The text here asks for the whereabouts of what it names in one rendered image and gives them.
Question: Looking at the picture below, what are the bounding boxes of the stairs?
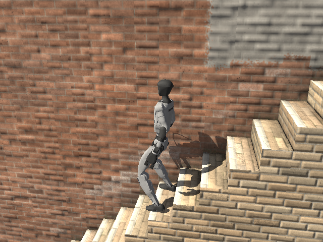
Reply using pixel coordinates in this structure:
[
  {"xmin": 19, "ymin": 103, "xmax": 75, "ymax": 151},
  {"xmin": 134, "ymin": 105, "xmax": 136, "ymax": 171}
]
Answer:
[{"xmin": 71, "ymin": 80, "xmax": 323, "ymax": 242}]

